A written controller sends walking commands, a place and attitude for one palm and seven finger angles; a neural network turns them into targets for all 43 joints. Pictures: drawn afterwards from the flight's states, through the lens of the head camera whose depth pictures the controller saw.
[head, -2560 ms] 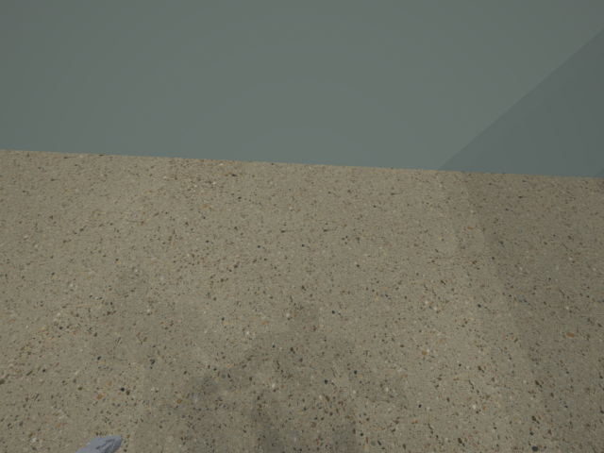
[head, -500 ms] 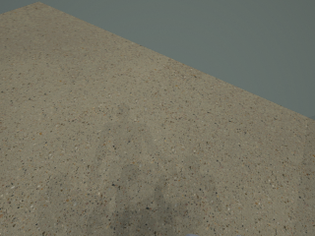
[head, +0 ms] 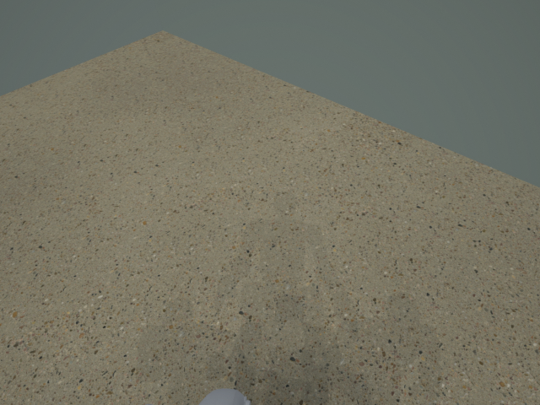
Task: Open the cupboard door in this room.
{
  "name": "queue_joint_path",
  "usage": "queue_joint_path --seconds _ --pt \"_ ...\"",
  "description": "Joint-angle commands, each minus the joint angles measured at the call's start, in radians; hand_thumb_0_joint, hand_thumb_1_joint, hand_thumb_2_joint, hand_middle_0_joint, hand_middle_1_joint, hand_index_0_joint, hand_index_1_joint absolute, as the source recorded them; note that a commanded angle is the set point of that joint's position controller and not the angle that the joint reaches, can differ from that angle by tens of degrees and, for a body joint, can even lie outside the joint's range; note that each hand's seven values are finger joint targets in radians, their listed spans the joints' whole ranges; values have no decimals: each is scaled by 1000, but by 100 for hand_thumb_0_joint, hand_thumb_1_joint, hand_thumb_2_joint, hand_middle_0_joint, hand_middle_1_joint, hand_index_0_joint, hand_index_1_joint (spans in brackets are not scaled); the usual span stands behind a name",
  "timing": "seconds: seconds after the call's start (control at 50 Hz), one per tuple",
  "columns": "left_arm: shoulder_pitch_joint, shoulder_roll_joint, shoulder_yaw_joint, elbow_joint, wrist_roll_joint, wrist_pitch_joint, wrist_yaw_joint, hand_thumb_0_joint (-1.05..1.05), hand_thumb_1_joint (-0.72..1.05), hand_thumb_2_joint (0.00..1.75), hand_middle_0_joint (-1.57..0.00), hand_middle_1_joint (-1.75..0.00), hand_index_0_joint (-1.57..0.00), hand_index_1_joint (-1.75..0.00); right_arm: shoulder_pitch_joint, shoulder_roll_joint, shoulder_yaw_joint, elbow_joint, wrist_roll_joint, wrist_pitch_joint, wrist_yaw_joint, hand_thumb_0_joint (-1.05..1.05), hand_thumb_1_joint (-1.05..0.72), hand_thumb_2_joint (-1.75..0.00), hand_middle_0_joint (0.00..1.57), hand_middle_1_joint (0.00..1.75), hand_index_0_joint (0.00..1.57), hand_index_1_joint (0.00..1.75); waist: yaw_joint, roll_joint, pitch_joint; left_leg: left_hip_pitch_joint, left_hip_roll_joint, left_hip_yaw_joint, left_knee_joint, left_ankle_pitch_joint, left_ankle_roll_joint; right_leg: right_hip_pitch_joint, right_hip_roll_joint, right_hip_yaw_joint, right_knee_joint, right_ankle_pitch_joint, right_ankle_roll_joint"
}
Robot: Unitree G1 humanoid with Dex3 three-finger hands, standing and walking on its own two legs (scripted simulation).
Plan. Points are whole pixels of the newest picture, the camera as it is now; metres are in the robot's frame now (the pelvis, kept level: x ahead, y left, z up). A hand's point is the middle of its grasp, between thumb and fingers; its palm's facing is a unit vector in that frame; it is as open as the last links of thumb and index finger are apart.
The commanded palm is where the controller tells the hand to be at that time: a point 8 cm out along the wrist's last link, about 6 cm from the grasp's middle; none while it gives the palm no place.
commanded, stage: turn or walk to find it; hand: left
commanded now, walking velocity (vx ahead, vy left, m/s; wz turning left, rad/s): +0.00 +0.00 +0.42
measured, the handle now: out of the picture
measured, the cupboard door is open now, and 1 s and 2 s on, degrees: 0 0 0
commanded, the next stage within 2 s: none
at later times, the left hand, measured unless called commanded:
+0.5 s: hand out of the picture -0.02 +0.26 -0.17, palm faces +0.25 -0.94 -0.25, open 7.4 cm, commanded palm none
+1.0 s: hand out of the picture -0.08 +0.19 -0.16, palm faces +0.44 -0.86 -0.25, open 7.4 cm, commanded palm none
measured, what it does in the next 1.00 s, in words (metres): steps on the spot, turning left: left foot, then right foot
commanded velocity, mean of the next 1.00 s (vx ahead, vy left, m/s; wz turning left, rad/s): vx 0.00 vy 0.00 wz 0.42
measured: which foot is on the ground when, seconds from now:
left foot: up 0.00-0.22, down 0.24-0.68, up 0.70-1.00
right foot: down 0.00-0.26, up 0.28-0.66, down 0.68-1.00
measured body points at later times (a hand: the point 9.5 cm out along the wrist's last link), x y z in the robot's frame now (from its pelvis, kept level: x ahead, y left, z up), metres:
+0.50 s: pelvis -0.03 +0.04 +0.00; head -0.01 +0.06 +0.45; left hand -0.04 +0.31 -0.15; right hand +0.10 -0.18 -0.14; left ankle -0.04 +0.14 -0.74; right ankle -0.02 -0.10 -0.68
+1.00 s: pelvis -0.05 +0.00 +0.00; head -0.02 +0.00 +0.45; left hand -0.10 +0.24 -0.14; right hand +0.10 -0.22 -0.15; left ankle -0.13 +0.13 -0.68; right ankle -0.01 -0.09 -0.74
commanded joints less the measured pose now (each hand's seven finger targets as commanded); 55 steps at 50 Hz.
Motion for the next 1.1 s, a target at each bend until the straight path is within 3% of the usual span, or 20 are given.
queue_joint_path --seconds 0.0,0.1,0.18,0.2,0.22,0.24,0.26,0.3,0.34,0.5,0.58,0.62,0.64,0.66,0.68,0.74,0.78,0.98,1.06,1.08 --pt "38 199 55 -48 0 -23 14 0 90 90 -20 -30 -20 -30 -53 -50 -3 -68 1 -15 -2 0 -90 -90 20 30 20 30 48 -189 -7 -32 45 29 -60 -33 -20 43 -264 173 -229 143 -97" --pt "85 241 71 -13 7 -17 12 0 90 90 -20 -30 -20 -30 -102 -31 14 -79 12 -30 -4 0 -90 -90 20 30 20 30 80 -221 -55 62 43 88 -311 -111 -10 103 -297 146 -157 323 -118" --pt "59 247 75 5 -1 -7 8 0 90 90 -20 -30 -20 -30 -14 -39 19 -59 14 -45 -13 0 -90 -90 20 30 20 30 29 -217 -102 260 30 131 -611 60 9 48 -275 64 -28 357 -44" --pt "53 224 72 0 -9 0 4 0 90 90 -20 -30 -20 -30 18 -73 12 -51 12 -52 -12 0 -90 -90 20 30 20 30 7 -128 -110 367 63 93 -719 164 25 -37 -244 17 62 261 6" --pt "67 169 65 -25 -14 8 -1 0 90 90 -20 -30 -20 -30 32 -159 -6 -62 5 -61 -13 0 -90 -90 20 30 20 30 1 135 -121 470 267 -179 -801 323 101 -241 -129 -39 254 -35 73" --pt "19 128 49 -63 -8 14 -5 0 90 90 -20 -30 -20 -30 62 -228 -19 -64 3 -56 -19 0 -90 -90 20 30 20 30 -21 261 -82 420 420 -330 -842 505 212 -345 -56 -14 434 -361 103" --pt "-57 141 50 -59 -2 28 4 0 90 90 -20 -30 -20 -30 85 -204 -18 -39 -1 -62 -33 0 -90 -90 20 30 20 30 -52 226 -64 344 389 -329 -856 474 226 -340 -60 86 537 -327 97" --pt "-37 148 59 -27 -6 27 -7 0 90 90 -20 -30 -20 -30 -24 -155 -1 -63 1 -64 -43 0 -90 -90 20 30 20 30 6 145 -33 321 300 -223 -835 434 206 -352 -65 122 608 -188 95" --pt "7 146 59 1 -6 21 -15 0 90 90 -20 -30 -20 -30 -53 -138 7 -79 5 -74 -45 0 -90 -90 20 30 20 30 23 98 -65 346 248 -159 -819 496 190 -322 -54 111 598 -131 107" --pt "-44 123 49 -32 -14 21 -8 0 90 90 -20 -30 -20 -30 -10 -154 -7 -78 0 -62 -41 0 -90 -90 20 30 20 30 -8 91 -63 363 243 -248 -810 463 224 -243 -11 107 364 -182 115" --pt "9 119 47 -35 -19 11 -2 0 90 90 -20 -30 -20 -30 -45 -157 -13 -97 -4 -54 -34 0 -90 -90 20 30 20 30 17 112 -86 290 219 -286 -771 459 211 -99 24 97 164 -141 97" --pt "72 134 50 -22 -18 -4 2 0 90 90 -20 -30 -20 -30 -60 -146 -16 -104 5 -52 -29 0 -90 -90 20 30 20 30 52 48 -104 201 170 -261 -691 405 160 66 23 87 -67 35 95" --pt "100 176 57 -21 -10 -15 7 0 90 90 -20 -30 -20 -30 -50 -107 -12 -111 13 -54 -24 0 -90 -90 20 30 20 30 64 -64 -123 90 105 -203 -587 260 105 190 -79 184 -189 70 71" --pt "106 270 76 -25 5 -23 15 0 90 90 -20 -30 -20 -30 -40 -38 1 -136 16 -55 -17 0 -90 -90 20 30 20 30 64 -334 -101 -95 -48 -27 -377 -76 28 250 -337 448 -246 131 -29" --pt "93 284 73 -44 -4 -17 13 0 90 90 -20 -30 -20 -30 -67 -80 -12 -144 3 -41 -21 0 -90 -90 20 30 20 30 80 -328 -86 -76 -30 -44 -185 -207 23 107 -419 465 -265 132 -107" --pt "-46 196 54 -73 -5 -17 12 0 90 90 -20 -30 -20 -30 -46 -79 -18 -85 -1 -18 -4 0 -90 -90 20 30 20 30 9 -166 30 -61 21 -44 64 -36 14 -52 -272 280 -264 50 -78" --pt "-45 177 47 -74 -6 -26 11 0 90 90 -20 -30 -20 -30 -5 -63 -12 -65 -1 -17 0 0 -90 -90 20 30 20 30 4 -191 -3 -62 29 -12 75 21 -7 3 -233 183 -237 135 -65" --pt "95 240 68 3 7 -17 9 0 90 90 -20 -30 -20 -30 -128 -35 17 -82 14 -31 -5 0 -90 -90 20 30 20 30 83 -244 -54 61 40 97 -326 -107 -12 133 -296 119 -134 441 -109" --pt "56 245 75 14 -1 -7 7 0 90 90 -20 -30 -20 -30 -39 -49 19 -64 14 -47 -11 0 -90 -90 20 30 20 30 26 -218 -98 260 37 125 -632 70 10 68 -279 47 -8 399 -38" --pt "53 223 71 7 -11 0 3 0 90 90 -20 -30 -20 -30 3 -95 11 -57 11 -57 -10 0 -90 -90 20 30 20 30 1 -99 -123 393 85 68 -744 209 30 -32 -238 -5 108 278 15"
